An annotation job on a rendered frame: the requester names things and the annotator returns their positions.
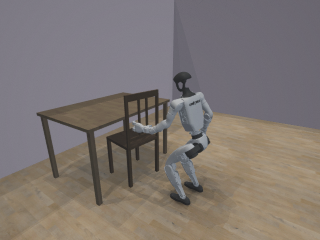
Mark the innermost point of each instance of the robot right upper arm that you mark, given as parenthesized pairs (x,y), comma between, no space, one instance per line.
(208,112)

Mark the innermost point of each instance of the table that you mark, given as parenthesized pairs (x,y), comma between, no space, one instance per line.
(90,116)

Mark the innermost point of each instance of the left robot forearm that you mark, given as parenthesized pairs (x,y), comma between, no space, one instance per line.
(157,128)

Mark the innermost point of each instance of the robot left thigh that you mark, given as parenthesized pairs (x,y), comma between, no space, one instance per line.
(188,150)

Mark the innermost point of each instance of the humanoid robot torso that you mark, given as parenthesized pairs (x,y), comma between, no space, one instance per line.
(192,119)

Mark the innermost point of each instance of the robot left upper arm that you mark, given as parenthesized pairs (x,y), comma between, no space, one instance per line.
(175,106)

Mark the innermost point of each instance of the right robot forearm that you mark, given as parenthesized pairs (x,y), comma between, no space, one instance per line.
(206,123)

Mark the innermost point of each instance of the chair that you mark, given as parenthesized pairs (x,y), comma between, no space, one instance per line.
(129,139)

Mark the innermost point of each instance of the robot left hand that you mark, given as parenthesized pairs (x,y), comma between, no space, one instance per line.
(138,127)

